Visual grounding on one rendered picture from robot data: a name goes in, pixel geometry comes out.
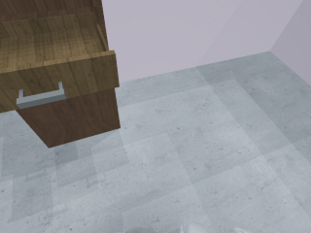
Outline handle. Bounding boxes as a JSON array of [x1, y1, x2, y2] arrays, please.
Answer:
[[17, 82, 67, 109]]

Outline right robot thigh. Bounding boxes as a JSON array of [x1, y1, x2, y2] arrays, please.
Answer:
[[179, 221, 210, 233]]

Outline cabinet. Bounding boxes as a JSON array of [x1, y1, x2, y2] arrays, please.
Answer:
[[0, 0, 121, 149]]

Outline drawer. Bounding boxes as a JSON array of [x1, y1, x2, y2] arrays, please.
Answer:
[[0, 12, 120, 114]]

